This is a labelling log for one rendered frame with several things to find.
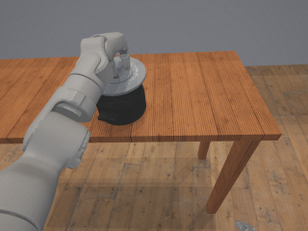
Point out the table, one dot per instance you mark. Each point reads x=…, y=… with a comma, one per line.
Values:
x=190, y=96

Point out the knob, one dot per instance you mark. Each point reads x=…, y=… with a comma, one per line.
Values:
x=118, y=66

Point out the left robot upper arm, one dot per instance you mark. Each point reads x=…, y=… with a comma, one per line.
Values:
x=28, y=186

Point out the left robot hand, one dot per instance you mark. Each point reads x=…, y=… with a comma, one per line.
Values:
x=122, y=48

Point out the right robot hand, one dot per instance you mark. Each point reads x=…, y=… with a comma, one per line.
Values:
x=244, y=226

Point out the lid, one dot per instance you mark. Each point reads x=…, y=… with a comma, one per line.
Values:
x=129, y=79

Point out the pot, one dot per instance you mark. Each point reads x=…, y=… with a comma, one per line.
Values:
x=122, y=109

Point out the left robot forearm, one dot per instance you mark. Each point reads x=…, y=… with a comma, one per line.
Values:
x=78, y=96

